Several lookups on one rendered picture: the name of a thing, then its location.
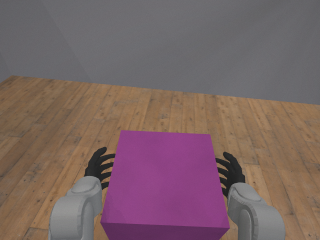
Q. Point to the robot right hand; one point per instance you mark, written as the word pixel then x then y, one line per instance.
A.
pixel 233 175

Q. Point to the robot left hand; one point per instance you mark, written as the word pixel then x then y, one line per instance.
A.
pixel 95 168

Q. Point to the carton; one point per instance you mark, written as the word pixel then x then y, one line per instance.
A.
pixel 164 186

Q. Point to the robot left forearm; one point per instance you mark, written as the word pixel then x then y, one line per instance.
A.
pixel 72 216

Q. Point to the robot right forearm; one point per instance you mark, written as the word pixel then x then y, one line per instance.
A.
pixel 256 220

